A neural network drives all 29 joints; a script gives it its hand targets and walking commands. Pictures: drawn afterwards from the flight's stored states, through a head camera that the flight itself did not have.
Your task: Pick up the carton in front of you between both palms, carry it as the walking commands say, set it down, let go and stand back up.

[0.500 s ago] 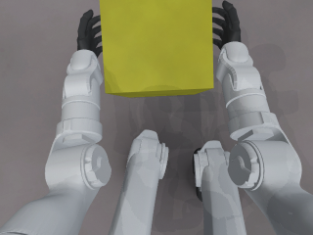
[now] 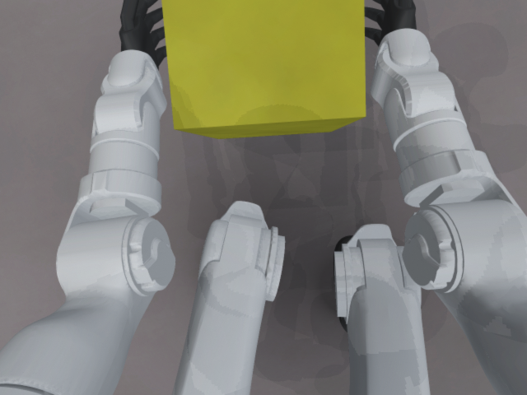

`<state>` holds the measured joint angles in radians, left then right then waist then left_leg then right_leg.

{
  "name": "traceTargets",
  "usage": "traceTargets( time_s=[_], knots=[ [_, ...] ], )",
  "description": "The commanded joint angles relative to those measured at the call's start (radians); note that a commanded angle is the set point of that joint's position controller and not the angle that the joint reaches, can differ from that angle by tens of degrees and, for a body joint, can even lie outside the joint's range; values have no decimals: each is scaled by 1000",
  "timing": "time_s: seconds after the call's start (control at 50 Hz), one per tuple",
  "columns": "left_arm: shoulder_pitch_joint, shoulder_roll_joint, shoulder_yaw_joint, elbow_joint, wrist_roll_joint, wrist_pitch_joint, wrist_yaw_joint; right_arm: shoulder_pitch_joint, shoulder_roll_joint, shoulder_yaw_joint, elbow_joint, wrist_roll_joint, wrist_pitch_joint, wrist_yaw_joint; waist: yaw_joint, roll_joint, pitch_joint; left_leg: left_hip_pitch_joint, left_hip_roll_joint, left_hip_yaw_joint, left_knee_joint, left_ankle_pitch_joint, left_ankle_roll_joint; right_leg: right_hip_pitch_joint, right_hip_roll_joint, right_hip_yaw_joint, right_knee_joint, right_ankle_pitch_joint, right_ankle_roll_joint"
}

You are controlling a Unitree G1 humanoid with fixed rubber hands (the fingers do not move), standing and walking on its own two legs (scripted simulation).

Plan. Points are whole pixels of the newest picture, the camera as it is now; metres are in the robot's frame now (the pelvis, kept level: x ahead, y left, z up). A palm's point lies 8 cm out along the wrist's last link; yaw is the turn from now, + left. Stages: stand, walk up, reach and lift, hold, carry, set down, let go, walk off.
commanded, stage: set down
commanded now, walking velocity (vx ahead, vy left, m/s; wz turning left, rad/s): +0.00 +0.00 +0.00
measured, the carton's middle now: (267, 60) +0.52 +0.11 -0.24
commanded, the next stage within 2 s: none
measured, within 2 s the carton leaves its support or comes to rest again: rests again in 0.36 s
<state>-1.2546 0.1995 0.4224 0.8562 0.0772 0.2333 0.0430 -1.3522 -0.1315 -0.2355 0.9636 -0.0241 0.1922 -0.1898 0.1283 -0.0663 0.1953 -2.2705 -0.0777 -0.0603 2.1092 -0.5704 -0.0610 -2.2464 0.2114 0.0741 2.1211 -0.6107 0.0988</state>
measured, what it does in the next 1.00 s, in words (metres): stands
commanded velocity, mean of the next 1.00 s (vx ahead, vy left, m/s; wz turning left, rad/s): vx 0.00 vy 0.00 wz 0.00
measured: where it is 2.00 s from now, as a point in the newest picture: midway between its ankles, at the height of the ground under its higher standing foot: (294, 291)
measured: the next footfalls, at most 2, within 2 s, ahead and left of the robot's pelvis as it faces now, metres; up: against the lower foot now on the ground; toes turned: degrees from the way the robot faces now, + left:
none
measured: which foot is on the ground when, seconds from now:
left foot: down 0.00-1.00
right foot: down 0.00-1.00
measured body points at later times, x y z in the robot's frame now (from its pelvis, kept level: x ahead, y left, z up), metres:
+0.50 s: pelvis +0.00 -0.01 -0.01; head +0.35 +0.04 +0.25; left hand +0.49 +0.25 -0.19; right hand +0.55 -0.05 -0.19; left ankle +0.11 +0.13 -0.36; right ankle +0.10 -0.12 -0.36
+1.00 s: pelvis -0.01 -0.01 -0.02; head +0.36 +0.03 +0.23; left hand +0.47 +0.28 -0.21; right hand +0.55 -0.07 -0.21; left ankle +0.11 +0.12 -0.36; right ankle +0.10 -0.12 -0.36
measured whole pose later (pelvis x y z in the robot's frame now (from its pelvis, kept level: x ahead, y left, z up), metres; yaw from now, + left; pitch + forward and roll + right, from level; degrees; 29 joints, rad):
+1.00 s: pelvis -0.01 -0.01 -0.02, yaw +1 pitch +35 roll +0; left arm -1.38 0.33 0.40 1.17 0.02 0.03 0.01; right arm -1.48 -0.28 -0.12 1.15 0.06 0.09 -0.11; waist 0.12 -0.04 0.40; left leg -2.23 -0.02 -0.03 2.17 -0.55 -0.04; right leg -2.21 0.14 0.03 2.20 -0.60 0.05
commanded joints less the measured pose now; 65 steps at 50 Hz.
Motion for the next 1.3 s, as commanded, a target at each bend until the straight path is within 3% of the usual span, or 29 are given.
traceTargets(
  time_s=[0.0,0.38,0.64,0.76,0.82,0.84,0.86,0.9,0.94,1.02,1.1,1.18,1.28],
  knots=[
    [-581,-812,-386,-67,-90,-32,-289,-545,908,323,-72,67,-34,241,94,-54,-1094,602,-23,136,-157,461,27,420,8,-152,-139,321,-63],
    [-626,-681,-325,-17,-60,-74,-285,-582,781,271,1,76,-66,263,104,-54,-917,508,-6,117,-118,411,51,352,-2,-123,-103,293,-76],
    [-532,-554,-211,109,19,-71,-280,-513,617,177,110,15,-65,276,73,-55,-697,385,2,93,-123,280,69,257,-18,-115,-110,181,-90],
    [-503,-477,-171,132,38,-84,-267,-504,529,160,109,3,-70,266,73,-50,-675,385,16,93,-114,260,63,286,-29,-110,-110,164,-87],
    [-460,-337,-114,153,44,-107,-233,-491,386,147,102,6,-80,235,81,-42,-696,412,29,104,-107,263,50,330,-42,-111,-109,163,-75],
    [-421,-220,-72,172,44,-121,-205,-463,273,132,104,8,-86,211,84,-39,-703,420,35,108,-104,261,45,352,-51,-112,-108,162,-67],
    [-349,-15,-4,199,49,-143,-156,-403,57,88,105,-1,-96,166,80,-31,-707,435,46,114,-105,254,37,377,-65,-114,-108,157,-57],
    [-294,287,29,223,6,-197,-55,-348,-240,78,96,34,-118,84,86,-7,-748,485,64,115,-108,266,23,413,-90,-104,-103,171,-39],
    [-330,340,-12,236,-67,-229,-15,-364,-264,116,111,91,-125,64,87,-8,-801,504,73,103,-105,311,22,429,-103,-92,-90,212,-36],
    [-361,348,-123,239,-203,-265,-13,-373,-234,204,59,179,-141,69,77,-31,-892,522,87,88,-84,408,31,479,-124,-81,-61,305,-39],
    [-337,356,-178,207,-281,-260,-25,-359,-243,239,-30,221,-139,66,72,-34,-1016,608,87,85,-80,470,33,535,-133,-100,-48,329,-41],
    [-295,386,-180,113,-308,-237,-15,-337,-281,222,-128,208,-119,46,65,-31,-1215,752,76,100,-101,502,30,624,-123,-134,-59,314,-47],
    [-246,377,-164,-62,-278,-168,7,-286,-279,167,-245,171,-59,24,54,12,-1402,948,43,128,-174,488,27,646,-95,-174,-137,235,-61]
  ],
)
